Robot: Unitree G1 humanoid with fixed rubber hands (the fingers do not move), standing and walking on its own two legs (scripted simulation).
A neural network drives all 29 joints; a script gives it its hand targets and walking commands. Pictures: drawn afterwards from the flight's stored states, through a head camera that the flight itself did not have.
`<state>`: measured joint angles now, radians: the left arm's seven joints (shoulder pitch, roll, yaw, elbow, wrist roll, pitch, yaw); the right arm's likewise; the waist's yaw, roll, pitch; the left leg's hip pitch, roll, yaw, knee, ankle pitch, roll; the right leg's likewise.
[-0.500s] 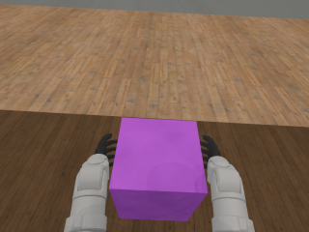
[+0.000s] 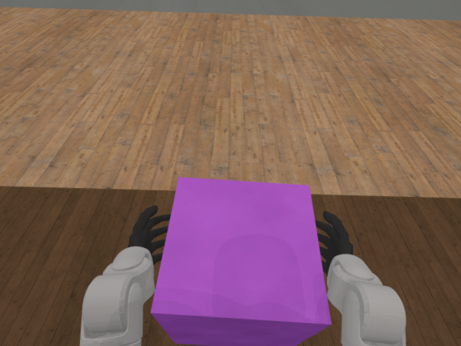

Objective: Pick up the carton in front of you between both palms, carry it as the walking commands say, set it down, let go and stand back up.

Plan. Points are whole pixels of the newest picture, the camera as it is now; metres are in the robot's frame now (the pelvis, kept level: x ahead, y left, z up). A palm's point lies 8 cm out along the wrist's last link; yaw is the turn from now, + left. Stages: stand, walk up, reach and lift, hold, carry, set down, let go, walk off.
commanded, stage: carry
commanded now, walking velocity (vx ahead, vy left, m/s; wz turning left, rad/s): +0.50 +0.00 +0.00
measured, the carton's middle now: (237, 270) +0.25 -0.01 +0.02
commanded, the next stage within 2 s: none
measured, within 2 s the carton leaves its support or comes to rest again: neither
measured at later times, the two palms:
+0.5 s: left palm (159, 143) +0.53 +0.17 +0.08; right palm (291, 153) +0.50 -0.13 +0.09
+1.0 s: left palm (192, 81) +0.82 +0.12 +0.10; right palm (290, 85) +0.83 -0.18 +0.09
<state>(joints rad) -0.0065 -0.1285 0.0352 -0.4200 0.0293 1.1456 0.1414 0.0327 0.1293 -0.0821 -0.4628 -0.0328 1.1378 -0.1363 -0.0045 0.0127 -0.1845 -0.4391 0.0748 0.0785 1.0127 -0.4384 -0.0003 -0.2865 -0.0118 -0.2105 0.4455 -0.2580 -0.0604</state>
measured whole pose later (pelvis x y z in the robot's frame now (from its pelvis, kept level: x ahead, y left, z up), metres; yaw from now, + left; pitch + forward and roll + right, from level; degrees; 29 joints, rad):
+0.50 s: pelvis +0.29 +0.04 +0.01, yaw -4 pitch +4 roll +0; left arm 0.10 -0.14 0.03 -0.49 0.01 1.11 0.15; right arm 0.12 0.14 -0.05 -0.49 0.00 1.09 -0.15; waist -0.04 -0.02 -0.13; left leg -0.26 0.07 0.27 0.37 -0.18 0.03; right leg -0.55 -0.10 -0.09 0.99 -0.26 -0.01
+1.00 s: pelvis +0.59 -0.04 +0.01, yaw +0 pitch +5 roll +2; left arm 0.04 -0.13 0.05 -0.44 -0.01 1.09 0.16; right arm 0.06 0.13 -0.05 -0.47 -0.02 1.09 -0.15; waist 0.04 -0.01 -0.11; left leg -0.60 0.10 0.09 0.89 -0.17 0.01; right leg -0.19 -0.04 -0.24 0.29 -0.19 -0.07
